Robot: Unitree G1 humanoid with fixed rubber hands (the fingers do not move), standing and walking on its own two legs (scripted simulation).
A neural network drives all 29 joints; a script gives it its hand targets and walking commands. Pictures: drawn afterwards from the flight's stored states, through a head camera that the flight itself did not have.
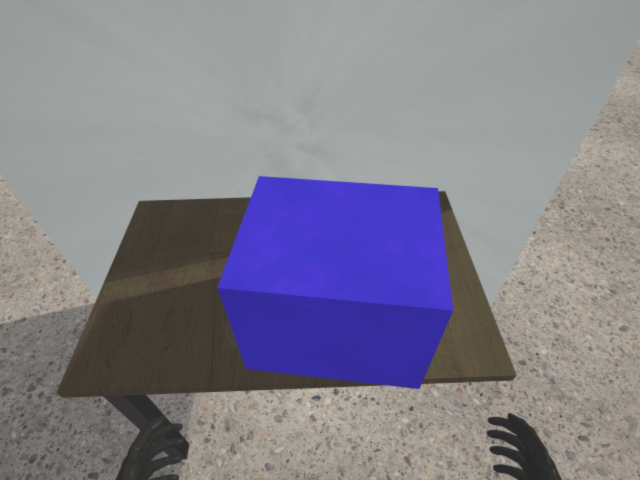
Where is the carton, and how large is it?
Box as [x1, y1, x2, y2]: [217, 176, 452, 388]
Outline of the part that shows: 259,176 217,287 245,367 249,369 419,388 452,311 437,188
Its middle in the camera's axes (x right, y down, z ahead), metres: +0.03 +0.07 +0.68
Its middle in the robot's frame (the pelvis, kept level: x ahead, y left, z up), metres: +0.46 -0.01 -0.07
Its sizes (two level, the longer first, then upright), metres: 0.309 0.243 0.249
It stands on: a table, 0.57 m high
